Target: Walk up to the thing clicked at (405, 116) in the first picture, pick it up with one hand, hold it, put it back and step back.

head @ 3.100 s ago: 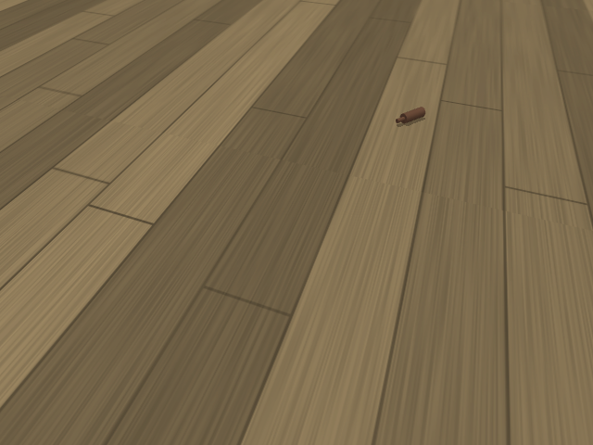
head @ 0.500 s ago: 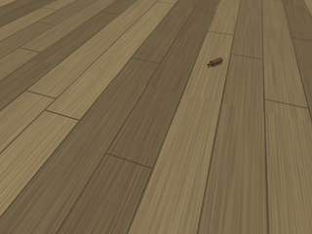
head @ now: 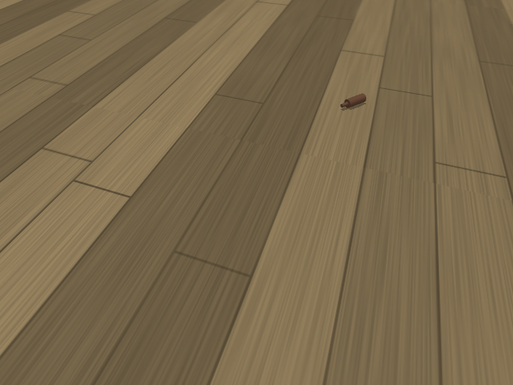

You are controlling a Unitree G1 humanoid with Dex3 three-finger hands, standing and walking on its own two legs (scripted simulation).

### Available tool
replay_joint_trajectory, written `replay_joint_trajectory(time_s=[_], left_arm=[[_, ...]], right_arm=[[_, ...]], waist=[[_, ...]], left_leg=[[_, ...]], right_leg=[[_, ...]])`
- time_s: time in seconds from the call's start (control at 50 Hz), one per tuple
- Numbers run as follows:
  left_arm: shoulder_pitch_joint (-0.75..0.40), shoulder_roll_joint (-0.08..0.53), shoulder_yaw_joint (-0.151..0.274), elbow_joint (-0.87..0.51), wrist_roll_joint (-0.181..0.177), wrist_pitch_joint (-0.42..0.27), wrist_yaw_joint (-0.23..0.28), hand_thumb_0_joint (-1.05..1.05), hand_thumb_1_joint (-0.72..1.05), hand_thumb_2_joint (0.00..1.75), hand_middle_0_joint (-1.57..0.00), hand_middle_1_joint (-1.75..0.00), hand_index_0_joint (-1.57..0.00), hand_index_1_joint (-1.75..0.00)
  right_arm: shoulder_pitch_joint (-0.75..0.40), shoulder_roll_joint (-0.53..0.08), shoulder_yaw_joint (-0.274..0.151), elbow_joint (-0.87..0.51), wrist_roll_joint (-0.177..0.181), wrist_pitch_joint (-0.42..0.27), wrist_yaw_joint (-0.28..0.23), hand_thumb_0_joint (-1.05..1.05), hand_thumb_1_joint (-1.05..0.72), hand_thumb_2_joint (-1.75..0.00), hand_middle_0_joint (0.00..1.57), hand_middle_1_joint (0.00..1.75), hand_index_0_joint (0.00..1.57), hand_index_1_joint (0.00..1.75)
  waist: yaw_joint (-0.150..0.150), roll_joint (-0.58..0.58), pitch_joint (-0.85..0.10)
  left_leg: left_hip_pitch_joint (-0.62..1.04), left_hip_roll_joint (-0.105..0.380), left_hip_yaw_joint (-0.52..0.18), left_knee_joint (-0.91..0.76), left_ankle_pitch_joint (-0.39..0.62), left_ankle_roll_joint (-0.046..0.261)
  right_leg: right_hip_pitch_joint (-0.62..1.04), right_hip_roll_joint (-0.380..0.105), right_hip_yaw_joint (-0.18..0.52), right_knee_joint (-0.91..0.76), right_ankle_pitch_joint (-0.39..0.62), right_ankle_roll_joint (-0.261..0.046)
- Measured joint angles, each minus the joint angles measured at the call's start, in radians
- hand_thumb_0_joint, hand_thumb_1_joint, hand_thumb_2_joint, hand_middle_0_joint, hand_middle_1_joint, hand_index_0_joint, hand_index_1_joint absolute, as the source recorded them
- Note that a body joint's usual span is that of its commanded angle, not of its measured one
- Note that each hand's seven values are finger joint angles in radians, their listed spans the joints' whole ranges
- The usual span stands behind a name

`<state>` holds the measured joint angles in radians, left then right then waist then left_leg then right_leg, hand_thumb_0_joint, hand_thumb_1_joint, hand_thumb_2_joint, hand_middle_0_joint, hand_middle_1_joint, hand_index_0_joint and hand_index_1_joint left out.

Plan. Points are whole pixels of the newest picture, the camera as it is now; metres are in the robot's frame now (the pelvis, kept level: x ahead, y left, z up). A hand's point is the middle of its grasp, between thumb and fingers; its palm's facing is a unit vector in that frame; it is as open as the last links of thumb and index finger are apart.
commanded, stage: stand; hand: left
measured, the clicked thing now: (352, 101) +1.99 -0.65 -0.75
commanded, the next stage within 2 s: walk up in 0.62 s
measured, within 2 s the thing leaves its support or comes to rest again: neither
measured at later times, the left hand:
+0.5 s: hand out of the picture +0.06 +0.25 -0.16, palm faces -0.03 -0.94 -0.34, open 7.3 cm
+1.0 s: hand (152, 360) +0.20 +0.21 -0.14, palm faces +0.09 -0.92 -0.38, open 7.4 cm
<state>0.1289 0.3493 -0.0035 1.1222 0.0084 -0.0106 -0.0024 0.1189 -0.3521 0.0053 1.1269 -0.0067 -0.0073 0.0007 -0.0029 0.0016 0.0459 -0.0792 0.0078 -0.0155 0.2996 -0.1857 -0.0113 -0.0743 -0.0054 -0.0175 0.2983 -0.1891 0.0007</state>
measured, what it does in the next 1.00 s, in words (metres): steps to the right: right foot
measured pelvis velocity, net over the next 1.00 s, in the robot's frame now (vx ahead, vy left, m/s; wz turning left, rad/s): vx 0.08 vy -0.11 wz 0.12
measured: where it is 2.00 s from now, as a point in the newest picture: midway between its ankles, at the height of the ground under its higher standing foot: (327, 283)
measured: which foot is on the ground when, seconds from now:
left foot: down 0.00-0.98, up 1.00-1.00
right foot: down 0.00-0.68, up 0.70-0.94, down 0.96-1.00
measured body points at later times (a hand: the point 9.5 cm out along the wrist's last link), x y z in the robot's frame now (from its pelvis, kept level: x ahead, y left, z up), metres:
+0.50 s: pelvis +0.00 +0.00 +0.00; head +0.01 +0.00 +0.45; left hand +0.07 +0.30 -0.13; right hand +0.07 -0.30 -0.13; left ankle -0.01 +0.13 -0.75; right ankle -0.02 -0.12 -0.75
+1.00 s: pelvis +0.08 -0.11 -0.03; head +0.08 -0.10 +0.42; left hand +0.19 +0.26 -0.11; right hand +0.12 -0.48 -0.12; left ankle -0.02 +0.11 -0.74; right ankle +0.15 -0.25 -0.75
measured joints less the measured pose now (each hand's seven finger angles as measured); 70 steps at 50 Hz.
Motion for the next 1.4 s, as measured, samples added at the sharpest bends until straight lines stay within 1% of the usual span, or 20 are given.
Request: replay_joint_trajectory(time_s=[0.62,0.64,0.68,0.7,0.78,0.84,0.94,0.96,0.98,1.0,1.02,1.06,1.1,1.18,1.22,1.28,1.32,1.34,1.36,1.4], left_arm=[[0.003,0.0,0.002,0.004,0.0,0.002,-0.001,0.0,0.91,0.9,-0.2,-0.3,-0.2,-0.3],[0.003,0.001,0.02,-0.007,0.013,0.009,-0.018,0.0,0.91,0.9,-0.2,-0.3,-0.2,-0.3],[-0.002,0.023,0.061,-0.046,0.038,0.023,-0.063,0.0,0.91,0.9,-0.2,-0.3,-0.21,-0.3],[-0.004,0.039,0.079,-0.07,0.046,0.028,-0.081,0.0,0.9,0.9,-0.2,-0.3,-0.21,-0.3],[-0.029,0.114,0.13,-0.135,0.059,0.042,-0.118,0.0,0.91,0.9,-0.2,-0.3,-0.21,-0.3],[-0.03,0.151,0.146,-0.163,0.061,0.046,-0.136,0.0,0.91,0.9,-0.2,-0.3,-0.2,-0.3],[-0.041,0.174,0.152,-0.191,0.059,0.05,-0.155,0.0,0.91,0.9,-0.19,-0.3,-0.2,-0.3],[-0.041,0.172,0.153,-0.198,0.056,0.044,-0.156,0.0,0.91,0.9,-0.19,-0.3,-0.2,-0.3],[-0.042,0.16,0.152,-0.205,0.052,0.032,-0.153,0.0,0.91,0.9,-0.19,-0.3,-0.2,-0.3],[-0.043,0.147,0.149,-0.216,0.052,0.015,-0.149,0.0,0.91,0.9,-0.19,-0.3,-0.2,-0.3],[-0.038,0.132,0.143,-0.227,0.051,0.0,-0.142,0.0,0.91,0.9,-0.2,-0.3,-0.2,-0.3],[-0.011,0.098,0.123,-0.236,0.043,-0.01,-0.135,0.0,0.91,0.9,-0.2,-0.3,-0.2,-0.3],[0.029,0.073,0.105,-0.228,0.037,-0.01,-0.13,0.0,0.91,0.9,-0.2,-0.3,-0.2,-0.3],[0.098,0.067,0.093,-0.199,0.031,-0.003,-0.126,0.0,0.9,0.9,-0.2,-0.3,-0.21,-0.3],[0.127,0.079,0.096,-0.195,0.033,0.004,-0.125,0.0,0.9,0.9,-0.2,-0.3,-0.21,-0.3],[0.164,0.108,0.102,-0.197,0.037,0.016,-0.123,0.0,0.9,0.9,-0.2,-0.3,-0.21,-0.3],[0.191,0.127,0.104,-0.201,0.033,0.025,-0.119,0.0,0.9,0.9,-0.2,-0.3,-0.21,-0.3],[0.208,0.13,0.102,-0.205,0.029,0.029,-0.116,0.0,0.9,0.9,-0.2,-0.3,-0.21,-0.3],[0.214,0.131,0.101,-0.204,0.026,0.033,-0.11,0.0,0.91,0.9,-0.2,-0.3,-0.2,-0.3],[0.213,0.114,0.093,-0.203,0.027,0.047,-0.104,0.01,0.91,0.9,-0.2,-0.3,-0.2,-0.3]], right_arm=[[0.005,0.001,-0.001,0.001,0.0,0.0,-0.001,0.01,-0.9,-0.9,0.2,0.3,0.2,0.3],[0.017,0.002,-0.014,-0.013,-0.001,-0.005,0.004,0.01,-0.9,-0.9,0.2,0.3,0.2,0.3],[0.065,0.002,-0.046,-0.046,-0.007,-0.03,0.017,0.0,-0.9,-0.9,0.2,0.3,0.2,0.3],[0.088,-0.001,-0.058,-0.061,-0.012,-0.041,0.02,0.0,-0.9,-0.9,0.21,0.3,0.2,0.3],[0.164,-0.016,-0.088,-0.091,-0.021,-0.075,0.008,0.0,-0.9,-0.9,0.21,0.3,0.21,0.3],[0.205,-0.042,-0.1,-0.098,-0.031,-0.075,0.002,0.01,-0.9,-0.9,0.21,0.3,0.21,0.3],[0.241,-0.097,-0.115,-0.105,-0.042,-0.076,0.002,0.01,-0.9,-0.9,0.21,0.3,0.21,0.3],[0.243,-0.11,-0.119,-0.103,-0.044,-0.071,0.001,0.01,-0.9,-0.9,0.21,0.3,0.21,0.3],[0.242,-0.127,-0.123,-0.099,-0.045,-0.063,-0.002,0.01,-0.9,-0.9,0.21,0.3,0.21,0.3],[0.239,-0.139,-0.126,-0.09,-0.044,-0.053,-0.009,0.01,-0.9,-0.9,0.21,0.3,0.21,0.3],[0.23,-0.143,-0.126,-0.078,-0.039,-0.04,-0.017,0.01,-0.9,-0.9,0.21,0.3,0.2,0.3],[0.206,-0.144,-0.119,-0.061,-0.025,-0.03,-0.02,0.01,-0.9,-0.9,0.2,0.3,0.2,0.3],[0.181,-0.142,-0.111,-0.067,-0.013,-0.04,-0.006,0.01,-0.9,-0.9,0.2,0.3,0.2,0.3],[0.145,-0.129,-0.096,-0.123,-0.005,-0.067,0.024,0.01,-0.91,-0.9,0.2,0.3,0.2,0.3],[0.127,-0.118,-0.088,-0.148,-0.003,-0.068,0.032,0.01,-0.9,-0.9,0.2,0.3,0.2,0.3],[0.112,-0.095,-0.078,-0.182,0.003,-0.072,0.032,0.01,-0.9,-0.9,0.2,0.3,0.2,0.3],[0.112,-0.085,-0.075,-0.207,0.004,-0.082,0.025,0.01,-0.9,-0.9,0.2,0.3,0.2,0.3],[0.115,-0.087,-0.075,-0.223,-0.001,-0.09,0.018,0.01,-0.9,-0.9,0.2,0.3,0.2,0.3],[0.11,-0.084,-0.08,-0.236,-0.01,-0.098,0.008,0.0,-0.9,-0.9,0.2,0.3,0.2,0.3],[0.11,-0.082,-0.08,-0.266,-0.011,-0.105,-0.01,0.0,-0.9,-0.9,0.2,0.3,0.2,0.3]], waist=[[0.001,0.0,0.003],[-0.001,0.001,-0.003],[0.006,-0.013,-0.018],[0.011,-0.026,-0.025],[0.016,-0.092,-0.028],[0.013,-0.111,-0.036],[-0.006,-0.096,-0.036],[-0.008,-0.084,-0.036],[-0.011,-0.053,-0.031],[-0.013,-0.03,-0.028],[-0.008,-0.022,-0.028],[0.009,-0.013,-0.035],[0.028,-0.004,-0.042],[0.059,-0.001,-0.043],[0.074,-0.006,-0.035],[0.098,-0.028,-0.017],[0.109,-0.051,-0.008],[0.109,-0.059,-0.004],[0.101,-0.078,0.007],[0.086,-0.091,0.021]], left_leg=[[0.004,-0.002,0.003,-0.003,0.001,0.002],[-0.014,-0.002,-0.003,0.021,-0.019,0.011],[-0.06,-0.006,-0.019,0.09,-0.067,0.028],[-0.083,-0.011,-0.025,0.12,-0.075,0.034],[-0.108,-0.031,-0.046,0.16,-0.101,0.025],[-0.077,-0.013,-0.059,0.146,-0.118,0.014],[-0.02,0.053,-0.096,0.155,-0.181,-0.002],[-0.016,0.072,-0.107,0.179,-0.208,-0.003],[-0.029,0.101,-0.128,0.238,-0.246,0.019],[-0.078,0.113,-0.142,0.37,-0.285,0.039],[-0.14,0.101,-0.137,0.524,-0.311,0.047],[-0.252,0.068,-0.081,0.749,-0.282,0.059],[-0.331,0.05,-0.012,0.818,-0.224,0.061],[-0.424,0.043,0.067,0.71,-0.17,0.047],[-0.444,0.046,0.085,0.597,-0.152,0.038],[-0.429,0.05,0.105,0.427,-0.078,0.04],[-0.379,0.038,0.12,0.327,-0.013,0.051],[-0.346,0.028,0.122,0.289,0.024,0.067],[-0.343,0.013,0.126,0.314,0.038,0.076],[-0.345,0.006,0.125,0.382,-0.028,0.076]], right_leg=[[0.001,-0.002,0.003,0.001,0.0,0.002],[-0.014,-0.003,-0.007,0.027,-0.039,-0.002],[-0.071,-0.009,-0.029,0.145,-0.18,-0.017],[-0.114,-0.01,-0.018,0.232,-0.225,-0.022],[-0.287,-0.04,0.073,0.559,-0.231,-0.019],[-0.343,-0.075,0.102,0.569,-0.247,-0.003],[-0.337,-0.101,0.086,0.412,-0.26,0.013],[-0.318,-0.096,0.066,0.376,-0.223,0.02],[-0.296,-0.075,0.034,0.359,-0.129,0.029],[-0.283,-0.062,0.002,0.364,-0.073,0.035],[-0.27,-0.06,-0.021,0.378,-0.089,0.034],[-0.215,-0.059,-0.055,0.341,-0.119,0.021],[-0.144,-0.05,-0.078,0.262,-0.116,0.001],[-0.03,-0.017,-0.119,0.14,-0.112,-0.033],[0.016,0.005,-0.141,0.104,-0.124,-0.038],[0.076,0.033,-0.168,0.09,-0.173,-0.046],[0.093,0.034,-0.178,0.148,-0.244,-0.047],[0.084,0.028,-0.181,0.217,-0.292,-0.05],[0.052,0.006,-0.174,0.332,-0.324,-0.053],[-0.077,0.01,-0.087,0.628,-0.328,-0.036]])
